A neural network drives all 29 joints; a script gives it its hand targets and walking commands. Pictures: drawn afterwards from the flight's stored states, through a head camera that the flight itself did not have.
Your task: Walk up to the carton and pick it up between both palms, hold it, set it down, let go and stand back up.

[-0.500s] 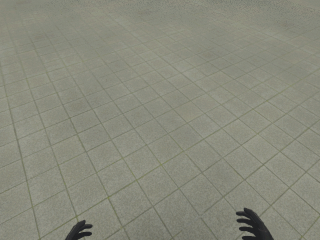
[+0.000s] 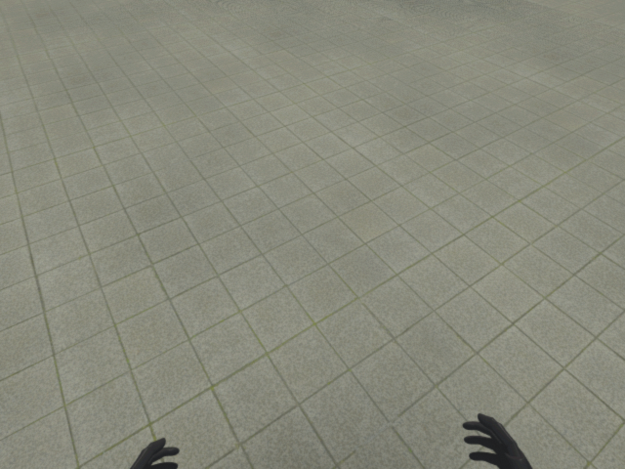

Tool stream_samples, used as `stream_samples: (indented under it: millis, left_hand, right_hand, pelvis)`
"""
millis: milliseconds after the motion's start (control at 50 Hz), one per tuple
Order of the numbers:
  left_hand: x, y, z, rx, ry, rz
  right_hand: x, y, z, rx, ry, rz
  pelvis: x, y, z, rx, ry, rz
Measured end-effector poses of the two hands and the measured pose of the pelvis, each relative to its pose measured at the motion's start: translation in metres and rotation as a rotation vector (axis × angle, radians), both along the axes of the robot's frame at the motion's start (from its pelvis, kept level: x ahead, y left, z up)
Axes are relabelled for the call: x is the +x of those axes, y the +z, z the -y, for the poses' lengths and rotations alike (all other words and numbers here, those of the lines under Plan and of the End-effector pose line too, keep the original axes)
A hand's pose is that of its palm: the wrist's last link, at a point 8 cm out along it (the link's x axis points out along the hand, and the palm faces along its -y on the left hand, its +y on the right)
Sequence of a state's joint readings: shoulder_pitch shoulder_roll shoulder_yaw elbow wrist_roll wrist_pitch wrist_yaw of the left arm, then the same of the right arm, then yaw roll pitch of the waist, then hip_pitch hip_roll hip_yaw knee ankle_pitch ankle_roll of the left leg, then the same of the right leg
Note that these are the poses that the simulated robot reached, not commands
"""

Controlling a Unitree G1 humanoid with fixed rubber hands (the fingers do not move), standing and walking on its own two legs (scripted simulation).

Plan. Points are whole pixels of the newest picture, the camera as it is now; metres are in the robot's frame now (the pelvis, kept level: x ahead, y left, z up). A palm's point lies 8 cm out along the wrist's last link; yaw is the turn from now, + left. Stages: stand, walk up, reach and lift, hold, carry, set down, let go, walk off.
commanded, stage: stand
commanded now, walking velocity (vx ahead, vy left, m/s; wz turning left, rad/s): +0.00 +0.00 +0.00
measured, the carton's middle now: out of the picture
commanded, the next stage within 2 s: walk up in 0.40 s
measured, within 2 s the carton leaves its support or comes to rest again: neither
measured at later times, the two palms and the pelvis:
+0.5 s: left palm out of the picture +0.11 +0.24 -0.10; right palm out of the picture +0.12 -0.24 -0.09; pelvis -0.01 +0.00 +0.00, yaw +0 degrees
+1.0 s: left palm out of the picture +0.04 +0.41 -0.10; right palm (467, 463) +0.16 -0.18 -0.08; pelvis -0.01 +0.08 -0.01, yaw +15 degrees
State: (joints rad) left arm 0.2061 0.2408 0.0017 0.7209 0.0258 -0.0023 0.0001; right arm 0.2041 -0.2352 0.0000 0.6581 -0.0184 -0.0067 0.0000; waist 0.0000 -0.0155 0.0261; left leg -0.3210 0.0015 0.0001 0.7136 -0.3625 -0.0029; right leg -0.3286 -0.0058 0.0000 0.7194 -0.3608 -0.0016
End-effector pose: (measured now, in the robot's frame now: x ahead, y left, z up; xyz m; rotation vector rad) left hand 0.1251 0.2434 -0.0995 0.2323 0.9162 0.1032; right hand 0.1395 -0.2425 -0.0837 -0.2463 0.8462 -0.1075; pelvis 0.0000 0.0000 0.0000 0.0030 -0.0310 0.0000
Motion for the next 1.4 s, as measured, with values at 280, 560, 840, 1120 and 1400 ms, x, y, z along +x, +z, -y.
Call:
stream_samples:
  millis: [280, 560, 840, 1120, 1400]
  left_hand:
    - [-0.01, -0.002, -0.001, 0.0, 0.005, -0.014]
    - [-0.019, -0.005, -0.001, -0.001, 0.01, -0.029]
    - [-0.073, -0.001, -0.102, 0.084, 0.196, -0.034]
    - [-0.124, 0.0, -0.184, 0.145, 0.402, -0.033]
    - [-0.22, 0.009, -0.22, 0.137, 0.611, -0.19]
  right_hand:
    - [-0.011, -0.004, 0.001, 0.0, -0.007, -0.02]
    - [-0.021, -0.007, 0.002, -0.001, -0.013, -0.036]
    - [0.002, 0.003, -0.018, -0.102, 0.219, -0.169]
    - [0.049, -0.007, -0.091, -0.143, 0.414, -0.211]
    - [0.114, 0.004, -0.2, -0.129, 0.608, -0.202]
  pelvis:
    - [-0.006, 0.0, 0.0, 0.0, 0.0, 0.008]
    - [-0.011, 0.0, 0.0, 0.0, 0.0, 0.016]
    - [-0.01, -0.002, -0.046, -0.05, 0.148, 0.025]
    - [0.0, -0.01, -0.095, -0.017, 0.354, 0.027]
    - [0.022, 0.005, -0.16, -0.053, 0.532, 0.04]
